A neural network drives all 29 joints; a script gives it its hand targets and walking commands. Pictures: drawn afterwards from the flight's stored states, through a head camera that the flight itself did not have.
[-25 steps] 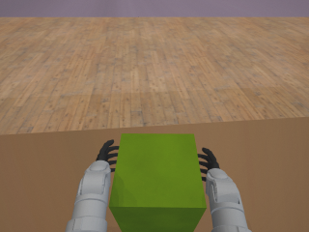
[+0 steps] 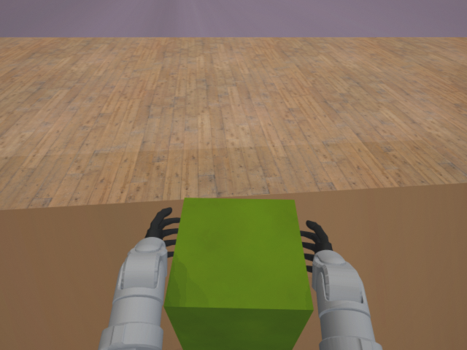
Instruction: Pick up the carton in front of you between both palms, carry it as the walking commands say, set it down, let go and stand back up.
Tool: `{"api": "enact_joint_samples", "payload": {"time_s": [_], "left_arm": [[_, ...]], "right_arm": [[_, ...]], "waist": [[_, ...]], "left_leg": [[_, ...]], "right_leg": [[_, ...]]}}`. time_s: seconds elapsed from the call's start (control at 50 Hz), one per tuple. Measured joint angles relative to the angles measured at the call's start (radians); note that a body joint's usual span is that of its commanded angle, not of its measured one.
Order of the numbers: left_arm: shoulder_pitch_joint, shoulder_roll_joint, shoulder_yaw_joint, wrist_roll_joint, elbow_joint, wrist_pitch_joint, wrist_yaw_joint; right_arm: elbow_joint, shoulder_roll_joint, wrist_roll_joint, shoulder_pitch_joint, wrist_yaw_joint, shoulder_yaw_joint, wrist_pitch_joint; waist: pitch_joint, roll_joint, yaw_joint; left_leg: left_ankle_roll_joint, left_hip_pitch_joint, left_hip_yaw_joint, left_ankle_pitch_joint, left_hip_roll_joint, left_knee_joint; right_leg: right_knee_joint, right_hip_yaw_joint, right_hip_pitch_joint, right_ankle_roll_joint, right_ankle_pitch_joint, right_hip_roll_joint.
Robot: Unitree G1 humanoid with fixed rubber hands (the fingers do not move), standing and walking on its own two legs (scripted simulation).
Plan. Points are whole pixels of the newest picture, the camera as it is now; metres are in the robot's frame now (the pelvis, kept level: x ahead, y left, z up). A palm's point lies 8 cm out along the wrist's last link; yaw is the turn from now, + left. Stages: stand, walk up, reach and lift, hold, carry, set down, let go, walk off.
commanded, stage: hold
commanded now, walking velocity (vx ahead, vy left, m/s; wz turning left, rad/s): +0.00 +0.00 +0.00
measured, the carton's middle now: (237, 278) +0.29 +0.00 -0.03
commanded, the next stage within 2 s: carry in 0.68 s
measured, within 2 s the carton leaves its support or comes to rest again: neither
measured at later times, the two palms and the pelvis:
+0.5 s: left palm (155, 244) +0.30 +0.15 +0.06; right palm (322, 257) +0.29 -0.15 +0.05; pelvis +0.00 +0.00 +0.00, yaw +0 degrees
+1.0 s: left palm (145, 217) +0.34 +0.18 +0.07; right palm (303, 226) +0.34 -0.12 +0.07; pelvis +0.07 +0.02 +0.00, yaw +0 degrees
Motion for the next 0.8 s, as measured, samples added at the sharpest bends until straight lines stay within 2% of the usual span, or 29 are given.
{"api": "enact_joint_samples", "payload": {"time_s": [0.24,0.66,0.7,0.76,0.8], "left_arm": [[-0.024,-0.007,0.027,0.015,0.017,-0.014,-0.007],[0.013,0.003,-0.012,-0.001,-0.013,-0.001,-0.002],[0.014,0.004,-0.018,-0.004,-0.021,0.003,0.000],[0.035,0.009,-0.045,-0.022,-0.055,0.012,0.010],[0.046,0.012,-0.068,-0.042,-0.104,0.030,0.018]], "right_arm": [[0.017,0.007,-0.010,-0.027,0.001,-0.023,-0.008],[-0.014,-0.003,0.008,0.014,-0.005,0.016,0.006],[-0.022,-0.004,0.011,0.017,-0.007,0.019,0.008],[-0.059,-0.009,0.030,0.040,-0.014,0.032,0.016],[-0.109,-0.014,0.053,0.053,-0.021,0.042,0.032]], "waist": [[0.002,0.001,-0.001],[-0.004,0.000,-0.001],[-0.031,-0.003,-0.003],[-0.076,-0.008,-0.009],[-0.094,-0.009,-0.014]], "left_leg": [[-0.003,-0.011,-0.001,-0.002,0.003,0.011],[0.000,0.012,0.004,0.000,0.005,-0.016],[-0.001,-0.037,0.009,-0.016,0.004,0.020],[-0.003,-0.121,0.041,-0.134,0.020,0.097],[0.000,-0.173,0.067,-0.173,0.035,0.141]], "right_leg": [[0.011,-0.008,-0.010,-0.003,-0.003,0.002],[-0.021,-0.010,0.016,-0.003,0.001,-0.001],[0.017,-0.018,-0.033,-0.001,-0.017,-0.004],[0.078,-0.057,-0.106,-0.004,-0.115,-0.020],[0.090,-0.079,-0.141,-0.004,-0.114,-0.030]]}}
